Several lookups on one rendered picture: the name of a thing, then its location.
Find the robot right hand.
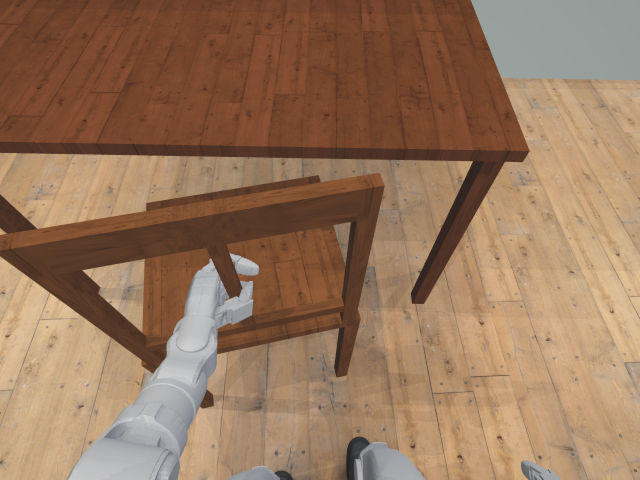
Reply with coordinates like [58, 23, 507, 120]
[521, 460, 561, 480]

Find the robot left forearm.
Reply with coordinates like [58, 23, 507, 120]
[66, 315, 218, 480]

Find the robot right shin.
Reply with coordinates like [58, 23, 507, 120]
[358, 442, 388, 459]

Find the right robot thigh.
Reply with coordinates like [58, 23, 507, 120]
[354, 448, 425, 480]

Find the left robot upper arm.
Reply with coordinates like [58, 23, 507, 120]
[72, 438, 180, 480]

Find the table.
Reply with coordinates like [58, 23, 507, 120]
[0, 0, 529, 304]

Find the robot left hand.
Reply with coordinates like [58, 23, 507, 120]
[184, 253, 259, 329]

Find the chair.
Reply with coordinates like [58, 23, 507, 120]
[0, 173, 385, 408]

